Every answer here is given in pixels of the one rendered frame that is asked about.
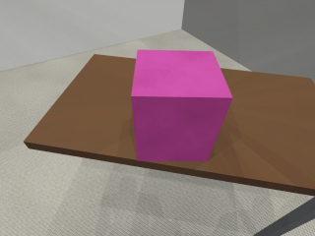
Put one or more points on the table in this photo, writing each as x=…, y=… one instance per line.
x=266, y=140

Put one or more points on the carton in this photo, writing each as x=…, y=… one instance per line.
x=179, y=101

